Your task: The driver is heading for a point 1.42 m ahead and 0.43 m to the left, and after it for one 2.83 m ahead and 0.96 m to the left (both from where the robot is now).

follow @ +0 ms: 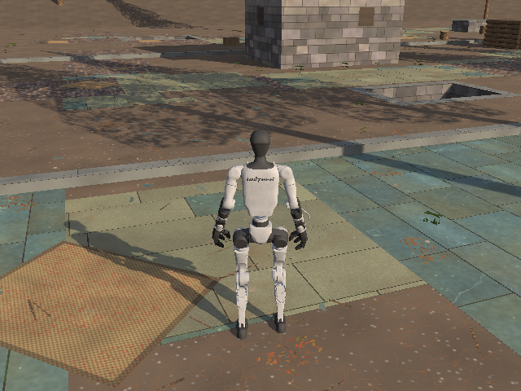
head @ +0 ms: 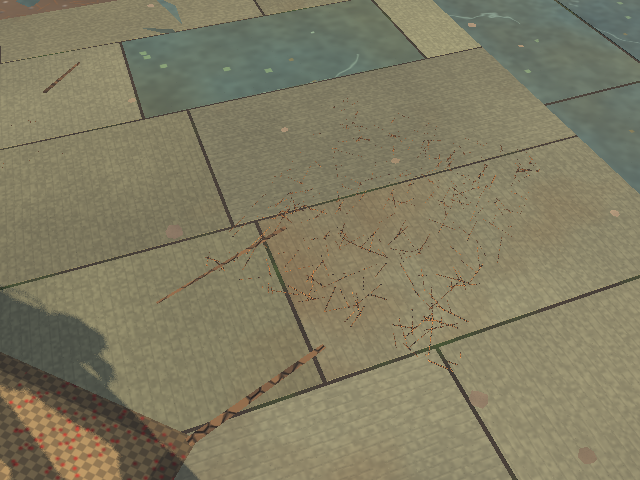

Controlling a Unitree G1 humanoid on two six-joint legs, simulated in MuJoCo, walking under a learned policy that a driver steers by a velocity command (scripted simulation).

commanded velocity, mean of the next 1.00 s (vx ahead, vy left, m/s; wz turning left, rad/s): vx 0.41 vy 0.00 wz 0.00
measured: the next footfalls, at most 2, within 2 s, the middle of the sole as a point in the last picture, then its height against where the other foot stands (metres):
left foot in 0.68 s outside the picture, level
right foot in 1.22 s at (392, 372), level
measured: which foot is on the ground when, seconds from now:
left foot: down 0.00-0.20, up 0.22-0.66, down 0.68-1.00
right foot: down 0.00-0.70, up 0.72-1.00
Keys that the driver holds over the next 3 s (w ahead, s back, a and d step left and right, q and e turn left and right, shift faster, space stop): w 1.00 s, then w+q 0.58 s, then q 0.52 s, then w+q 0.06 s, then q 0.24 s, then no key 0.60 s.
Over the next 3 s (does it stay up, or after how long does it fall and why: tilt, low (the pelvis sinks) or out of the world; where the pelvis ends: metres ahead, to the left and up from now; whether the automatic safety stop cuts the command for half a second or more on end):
stays up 1.00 0.12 0.00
